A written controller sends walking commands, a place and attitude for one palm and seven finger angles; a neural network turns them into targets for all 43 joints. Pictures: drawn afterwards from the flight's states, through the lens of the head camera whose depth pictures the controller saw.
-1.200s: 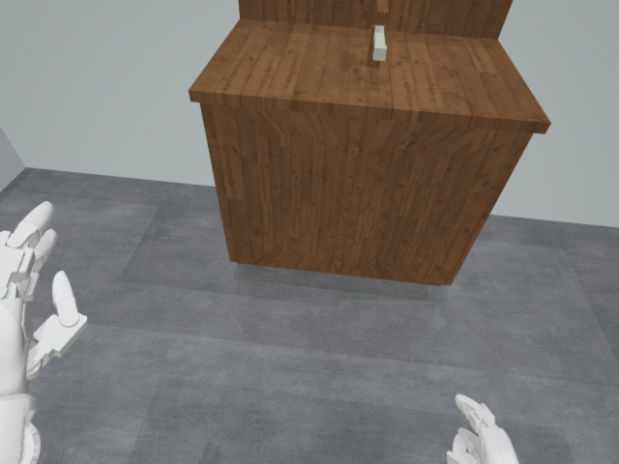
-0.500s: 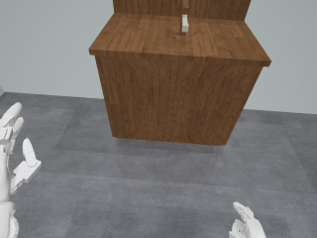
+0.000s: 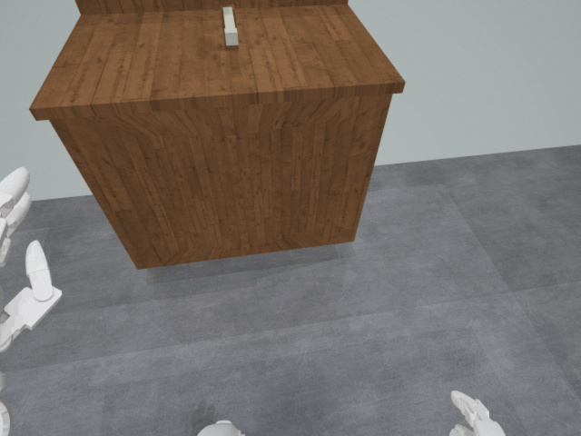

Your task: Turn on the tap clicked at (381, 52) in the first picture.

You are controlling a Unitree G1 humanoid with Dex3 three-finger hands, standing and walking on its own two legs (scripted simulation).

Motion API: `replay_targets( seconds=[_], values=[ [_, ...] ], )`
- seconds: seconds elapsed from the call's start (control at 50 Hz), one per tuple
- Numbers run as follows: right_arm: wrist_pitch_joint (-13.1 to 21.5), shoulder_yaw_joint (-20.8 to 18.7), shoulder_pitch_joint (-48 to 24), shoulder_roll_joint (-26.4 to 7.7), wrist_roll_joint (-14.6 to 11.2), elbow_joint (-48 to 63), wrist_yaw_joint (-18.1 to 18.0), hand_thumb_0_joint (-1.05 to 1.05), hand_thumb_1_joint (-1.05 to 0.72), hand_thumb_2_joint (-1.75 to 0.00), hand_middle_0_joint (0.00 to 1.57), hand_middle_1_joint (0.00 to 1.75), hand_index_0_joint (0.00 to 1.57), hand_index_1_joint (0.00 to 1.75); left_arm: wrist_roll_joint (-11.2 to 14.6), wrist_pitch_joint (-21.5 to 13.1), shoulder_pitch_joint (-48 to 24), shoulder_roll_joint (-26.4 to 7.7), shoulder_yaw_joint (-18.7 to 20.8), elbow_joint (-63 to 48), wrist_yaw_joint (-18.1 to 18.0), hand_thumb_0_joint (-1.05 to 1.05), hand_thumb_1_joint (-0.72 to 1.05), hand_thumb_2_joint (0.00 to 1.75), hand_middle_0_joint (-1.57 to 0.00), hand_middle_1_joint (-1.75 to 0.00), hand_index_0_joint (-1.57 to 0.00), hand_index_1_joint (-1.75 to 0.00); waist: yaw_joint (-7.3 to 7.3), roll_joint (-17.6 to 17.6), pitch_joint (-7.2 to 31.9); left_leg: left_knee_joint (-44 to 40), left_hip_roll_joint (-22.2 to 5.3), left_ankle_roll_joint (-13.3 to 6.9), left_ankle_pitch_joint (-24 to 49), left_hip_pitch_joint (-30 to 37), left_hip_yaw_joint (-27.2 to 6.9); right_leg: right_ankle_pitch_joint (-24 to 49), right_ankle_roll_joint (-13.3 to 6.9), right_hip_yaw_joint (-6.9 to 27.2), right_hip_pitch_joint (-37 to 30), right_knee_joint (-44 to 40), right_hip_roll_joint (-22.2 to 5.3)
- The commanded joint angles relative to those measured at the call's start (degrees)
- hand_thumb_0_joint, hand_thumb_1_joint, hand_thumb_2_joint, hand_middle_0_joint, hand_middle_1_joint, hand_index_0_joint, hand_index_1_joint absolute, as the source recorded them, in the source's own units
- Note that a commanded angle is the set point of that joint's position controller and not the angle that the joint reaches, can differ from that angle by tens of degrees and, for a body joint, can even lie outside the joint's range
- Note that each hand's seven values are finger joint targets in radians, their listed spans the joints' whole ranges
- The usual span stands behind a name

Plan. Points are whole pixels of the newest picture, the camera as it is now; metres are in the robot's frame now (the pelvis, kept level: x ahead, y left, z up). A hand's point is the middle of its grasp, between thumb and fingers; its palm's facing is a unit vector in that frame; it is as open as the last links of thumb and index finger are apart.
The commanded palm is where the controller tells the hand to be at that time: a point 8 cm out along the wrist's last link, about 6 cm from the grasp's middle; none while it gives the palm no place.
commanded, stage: turn to face it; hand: left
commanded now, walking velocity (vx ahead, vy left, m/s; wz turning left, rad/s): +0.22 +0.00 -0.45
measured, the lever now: (231, 36) +0.90 +0.18 +0.13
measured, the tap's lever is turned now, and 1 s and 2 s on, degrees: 0 0 0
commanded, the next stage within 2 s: take the last steps up to it in 0.10 s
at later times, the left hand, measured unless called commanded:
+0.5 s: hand (163, 203) +0.34 +0.17 +0.17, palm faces +0.27 -0.83 -0.49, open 7.5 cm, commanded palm +0.28 +0.22 +0.18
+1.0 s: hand (187, 143) +0.44 +0.17 +0.18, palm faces +0.31 -0.89 -0.33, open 7.5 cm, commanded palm +0.38 +0.21 +0.18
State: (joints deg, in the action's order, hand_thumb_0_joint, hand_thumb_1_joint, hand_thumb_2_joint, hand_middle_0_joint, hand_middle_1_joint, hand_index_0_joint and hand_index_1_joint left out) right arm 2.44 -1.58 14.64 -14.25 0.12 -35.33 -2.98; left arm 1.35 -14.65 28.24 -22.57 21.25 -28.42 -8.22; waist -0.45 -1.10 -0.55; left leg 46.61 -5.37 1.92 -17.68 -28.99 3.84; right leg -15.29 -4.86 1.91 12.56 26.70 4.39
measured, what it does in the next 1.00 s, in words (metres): walks ahead: left foot, then right foot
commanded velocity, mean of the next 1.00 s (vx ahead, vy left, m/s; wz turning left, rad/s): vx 0.26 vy -0.01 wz -0.07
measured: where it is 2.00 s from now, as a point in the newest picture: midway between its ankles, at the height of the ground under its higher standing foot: (333, 392)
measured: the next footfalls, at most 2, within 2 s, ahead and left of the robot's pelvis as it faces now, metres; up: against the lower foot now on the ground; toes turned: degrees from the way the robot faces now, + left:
left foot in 0.10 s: +0.11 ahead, +0.14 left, +0.00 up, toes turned +5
right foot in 0.44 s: +0.15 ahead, -0.13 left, +0.00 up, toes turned -18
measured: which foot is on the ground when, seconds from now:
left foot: up 0.00-0.08, down 0.10-0.46, up 0.48-0.82, down 0.84-1.00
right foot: down 0.00-0.10, up 0.12-0.42, down 0.44-0.86, up 0.88-1.00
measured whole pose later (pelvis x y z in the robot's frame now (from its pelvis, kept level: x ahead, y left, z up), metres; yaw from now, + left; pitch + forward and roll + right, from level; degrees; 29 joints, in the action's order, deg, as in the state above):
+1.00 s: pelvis +0.18 -0.04 +0.00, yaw -10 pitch -2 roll -1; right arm 3.9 0.9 12.3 -8.3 -0.1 -34.3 -3.6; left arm 1.3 -11.5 21.6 -20.1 20.8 -23.8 -9.4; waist -0.7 0.0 0.1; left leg 31.7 -5.4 -0.9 -15.3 -14.4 8.3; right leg -26.5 -0.3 -4.7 22.6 58.0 -1.0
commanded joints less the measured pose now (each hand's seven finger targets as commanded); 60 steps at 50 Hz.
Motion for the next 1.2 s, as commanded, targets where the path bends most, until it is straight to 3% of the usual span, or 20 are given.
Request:
replay_targets(
  seconds=[0.0,0.06,0.1,0.12,0.22,0.38,0.4,0.42,0.44,0.48,0.52,0.58,0.78,0.8,0.84,0.88,0.98,1.14,1.16,1.18],
  values=[
    [4.0,-0.6,-6.0,-3.1,-0.2,10.3,-0.4,0.0,-0.9,-0.9,0.2,0.3,0.2,0.3,0.5,-2.4,-2.1,-8.3,6.5,-10.2,-1.8,0.0,0.9,0.9,-0.2,-0.3,-0.2,-0.3,1.58,-4.6,8.7,-12.9,1.7,-0.9,2.3,7.6,3.7,13.7,-5.8,13.0,-5.4,-3.5,-13.7],
    [3.7,-1.8,-4.0,-5.2,-0.4,10.5,-1.2,0.0,-0.9,-0.9,0.2,0.3,0.2,0.3,0.6,-2.6,-5.1,-7.4,5.7,-11.7,-1.5,0.0,0.9,0.9,-0.2,-0.3,-0.2,-0.3,-0.77,2.5,10.3,-23.2,-3.3,-4.2,8.0,29.3,-1.9,10.1,0.2,8.8,9.5,11.3,-7.5],
    [3.6,-1.6,-4.5,-5.0,-0.1,10.9,-1.5,0.0,-0.9,-0.9,0.2,0.3,0.2,0.3,0.5,-3.5,-5.8,-8.2,5.9,-12.7,-1.4,0.0,0.9,0.9,-0.2,-0.3,-0.2,-0.3,0.5,16.5,9.9,-27.1,-22.4,-13.8,25.2,37.5,-23.7,-20.3,5.4,-1.1,25.1,33.3,-2.0],
    [3.6,-1.0,-5.2,-4.2,0.5,9.5,-1.3,0.0,-0.9,-0.9,0.2,0.3,0.2,0.3,0.0,-3.5,-4.8,-9.8,7.0,-8.7,-1.1,0.0,0.9,0.9,-0.2,-0.3,-0.2,-0.3,0.57,13.8,7.9,-28.7,-23.0,-14.3,20.5,32.1,-22.6,-18.8,5.3,-0.2,25.2,39.5,-3.7],
    [4.5,-0.9,-5.6,-4.5,0.3,8.8,-0.3,0.0,-0.9,-0.9,0.2,0.3,0.2,0.3,-0.9,-2.2,-10.0,-6.4,2.5,-14.8,-0.4,0.0,0.9,0.9,-0.2,-0.3,-0.2,-0.3,0.49,14.2,1.6,-27.7,-15.7,-9.8,19.9,17.7,-3.2,-8.5,6.1,-5.7,15.6,27.3,-7.6],
    [4.3,-0.7,-6.2,-3.8,-0.2,9.7,-0.5,0.0,-0.9,-0.9,0.2,0.3,0.2,0.3,-0.1,-0.2,-4.1,-7.4,6.5,-7.5,-0.7,0.0,0.9,0.9,-0.2,-0.3,-0.2,-0.3,0.02,10.5,3.4,-19.1,-12.4,-5.7,2.1,11.1,4.0,-1.1,5.8,-14.5,-2.1,4.9,-3.5],
    [4.1,-0.6,-6.2,-3.1,-0.5,9.6,-0.6,0.0,-0.9,-0.9,0.2,0.3,0.2,0.3,-0.1,0.0,-4.9,-7.9,6.4,-8.1,-0.8,0.0,0.9,0.9,-0.2,-0.3,-0.2,-0.3,0.44,5.8,5.3,-10.6,-9.9,-5.0,2.0,9.0,5.4,-1.0,4.8,-11.7,-6.7,1.2,-4.9],
    [3.8,-0.6,-5.4,-2.0,-0.8,9.4,-0.5,0.0,-0.9,-0.9,0.2,0.3,0.2,0.3,-0.5,0.2,-4.7,-9.3,7.2,-7.8,-1.0,0.0,0.9,0.9,-0.2,-0.3,-0.2,-0.3,0.48,-5.6,7.8,4.1,-5.1,-3.7,-0.8,3.0,8.2,0.0,0.6,0.6,-12.0,-3.1,-12.4],
    [3.9,-0.1,-7.6,-1.0,-0.7,10.8,-0.5,0.0,-0.9,-0.9,0.2,0.3,0.2,0.3,-0.5,0.4,-4.5,-11.7,9.1,-8.1,-1.4,0.0,0.9,0.9,-0.2,-0.3,-0.2,-0.3,1.29,-18.5,8.2,19.3,2.3,-1.7,-16.7,-10.3,6.7,10.0,-5.9,22.7,-16.9,-7.9,-23.8],
    [3.9,-0.6,-8.7,-2.6,-0.4,9.0,-0.1,0.0,-0.9,-0.9,0.2,0.3,0.2,0.3,0.1,0.2,-6.2,-9.4,7.7,-8.3,-1.1,0.0,0.9,0.9,-0.2,-0.3,-0.2,-0.3,0.32,-11.5,8.1,27.5,-0.7,-1.1,-13.4,-11.3,-3.8,4.0,-6.5,23.3,-12.7,-9.8,-26.0],
    [2.9,-0.2,-8.6,-2.6,-0.5,8.0,0.2,0.0,-0.9,-0.9,0.2,0.3,0.2,0.3,-0.2,-0.4,-1.8,-9.7,8.2,-10.3,-1.2,0.0,0.9,0.9,-0.2,-0.3,-0.2,-0.3,0.27,-4.7,5.9,28.5,-2.3,-0.2,-6.5,-12.4,-4.1,5.1,-7.4,17.2,-10.6,-9.2,-24.7],
    [2.0,0.0,-9.7,-2.5,-0.4,7.4,-0.1,0.0,-0.9,-0.9,0.2,0.3,0.2,0.3,-0.7,-2.0,-5.0,-10.2,7.7,-16.4,-1.5,0.0,0.9,0.9,-0.2,-0.3,-0.2,-0.3,-0.56,-2.0,6.6,20.0,-3.0,0.2,-3.0,-7.4,-2.6,10.6,-5.6,6.0,-6.0,-9.6,-22.6],
    [3.2,-1.3,-5.2,-2.8,0.0,9.6,-1.9,0.0,-0.9,-0.9,0.2,0.3,0.2,0.3,0.6,-0.6,-2.4,-7.3,6.2,-10.9,-3.2,0.0,0.9,0.9,-0.2,-0.3,-0.2,-0.3,0.45,-0.1,6.1,-18.2,1.2,-2.1,3.5,16.0,6.2,-2.4,-2.3,1.5,-1.6,-3.7,-17.0],
    [3.0,-1.3,-5.0,-3.3,-0.2,9.9,-2.2,0.0,-0.9,-0.9,0.2,0.3,0.2,0.3,0.6,-0.8,-5.3,-7.0,5.2,-11.7,-3.0,0.0,0.9,0.9,-0.2,-0.3,-0.2,-0.3,-0.07,2.3,5.6,-21.2,0.1,-3.0,2.0,19.8,4.2,-3.3,-0.6,0.0,1.1,1.1,-14.7],
    [2.8,-1.5,-5.4,-5.0,-0.7,10.5,-2.1,0.0,-0.9,-0.9,0.2,0.3,0.2,0.3,0.8,-1.6,-8.2,-6.0,4.4,-11.2,-2.8,0.0,0.9,0.9,-0.2,-0.3,-0.2,-0.3,-0.37,18.9,4.2,-29.3,-16.0,-11.6,1.0,30.3,-21.7,-15.2,4.3,-7.3,18.6,21.1,-4.9],
    [4.0,0.4,-7.1,-2.5,0.4,10.0,-2.0,0.0,-0.9,-0.9,0.2,0.3,0.2,0.3,-0.1,-1.9,-11.8,-9.1,4.9,-8.6,-1.8,0.0,0.9,0.9,-0.2,-0.3,-0.2,-0.3,-0.94,18.1,-1.0,-35.6,-21.3,-15.4,-7.8,22.1,-31.1,-16.6,4.3,-2.3,23.5,35.8,-7.0],
    [4.9,-1.1,-5.9,-4.0,-0.2,8.8,-0.8,0.0,-0.9,-0.9,0.2,0.3,0.2,0.3,-0.6,-0.7,-8.1,-6.5,3.0,-13.7,-1.0,0.0,0.9,0.9,-0.2,-0.3,-0.2,-0.3,0.67,11.9,2.5,-30.3,-13.3,-11.3,6.1,22.1,-7.9,-7.5,5.7,-6.5,18.4,27.1,-8.5],
    [5.4,-0.5,-6.9,-2.8,-0.2,8.4,-0.8,0.0,-0.9,-0.9,0.2,0.3,0.2,0.3,-0.6,0.0,-8.0,-7.6,5.4,-10.6,-1.9,0.0,0.9,0.9,-0.2,-0.3,-0.2,-0.3,0.63,10.3,5.2,-18.5,-9.5,-6.5,2.6,14.6,2.0,0.0,6.1,-14.0,-3.6,1.6,-4.8],
    [5.1,-0.6,-6.7,-2.1,-0.4,8.0,-0.8,0.0,-0.9,-0.9,0.2,0.3,0.2,0.3,-0.7,0.1,-8.3,-8.4,6.1,-9.4,-2.0,0.0,0.9,0.9,-0.2,-0.3,-0.2,-0.3,0.96,3.8,6.6,-8.0,-6.8,-5.4,0.4,10.5,4.4,-0.5,4.2,-8.7,-8.2,-1.7,-8.2],
    [4.7,-0.3,-6.1,-0.2,-0.7,8.3,-0.8,0.0,-0.9,-0.9,0.2,0.3,0.2,0.3,-1.0,0.7,-8.1,-9.3,6.0,-7.5,-2.0,0.0,0.9,0.9,-0.2,-0.3,-0.2,-0.3,0.76,-11.6,7.6,7.6,-0.2,-3.4,-7.6,0.2,7.7,-2.1,-1.1,10.2,-13.2,-6.6,-18.9]
  ],
)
